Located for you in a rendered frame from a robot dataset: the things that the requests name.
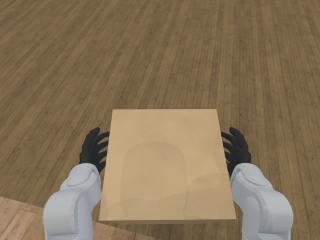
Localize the left robot forearm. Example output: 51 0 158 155
42 163 102 240

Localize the left robot hand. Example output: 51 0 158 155
79 127 110 175

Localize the carton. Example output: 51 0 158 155
99 109 237 225

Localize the right robot forearm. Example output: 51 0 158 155
230 163 294 240

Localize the right robot hand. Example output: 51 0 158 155
221 127 252 177

